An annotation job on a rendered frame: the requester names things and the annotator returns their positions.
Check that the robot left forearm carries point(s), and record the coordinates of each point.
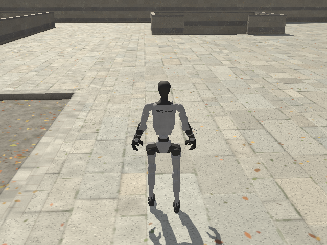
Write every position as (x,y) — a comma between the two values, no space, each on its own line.
(138,134)

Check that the robot right hand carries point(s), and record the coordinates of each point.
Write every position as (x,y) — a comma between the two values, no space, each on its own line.
(191,142)

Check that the robot left hand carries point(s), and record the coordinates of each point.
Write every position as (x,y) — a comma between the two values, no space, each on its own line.
(136,143)

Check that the left robot upper arm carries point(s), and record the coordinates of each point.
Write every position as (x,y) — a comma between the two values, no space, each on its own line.
(145,114)

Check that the robot right forearm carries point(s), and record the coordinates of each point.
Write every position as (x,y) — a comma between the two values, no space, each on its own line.
(190,133)

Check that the right robot upper arm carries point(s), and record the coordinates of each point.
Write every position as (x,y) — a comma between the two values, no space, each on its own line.
(183,117)

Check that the robot torso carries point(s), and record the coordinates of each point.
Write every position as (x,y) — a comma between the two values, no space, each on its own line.
(163,124)

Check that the left robot shin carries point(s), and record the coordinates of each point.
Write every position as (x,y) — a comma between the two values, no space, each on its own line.
(151,182)

